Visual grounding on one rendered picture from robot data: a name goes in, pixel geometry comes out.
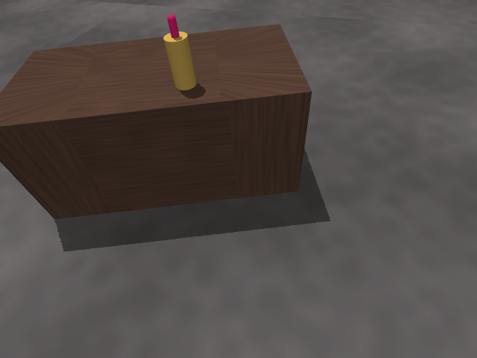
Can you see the bottle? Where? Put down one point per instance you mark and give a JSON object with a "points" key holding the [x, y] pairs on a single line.
{"points": [[179, 56]]}

